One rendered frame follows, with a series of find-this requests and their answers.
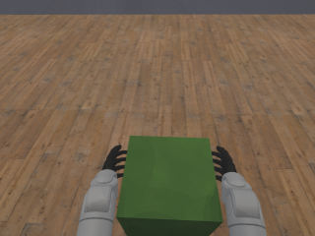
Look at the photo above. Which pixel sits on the right robot hand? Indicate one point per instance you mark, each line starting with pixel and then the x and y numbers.
pixel 226 162

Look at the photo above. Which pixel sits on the robot left forearm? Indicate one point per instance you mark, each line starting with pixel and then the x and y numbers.
pixel 98 208

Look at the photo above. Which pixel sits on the carton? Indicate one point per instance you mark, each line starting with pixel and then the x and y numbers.
pixel 169 188

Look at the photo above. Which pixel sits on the left robot hand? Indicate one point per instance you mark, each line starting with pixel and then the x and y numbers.
pixel 111 160

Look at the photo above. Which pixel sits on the robot right forearm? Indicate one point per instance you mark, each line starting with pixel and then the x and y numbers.
pixel 243 210

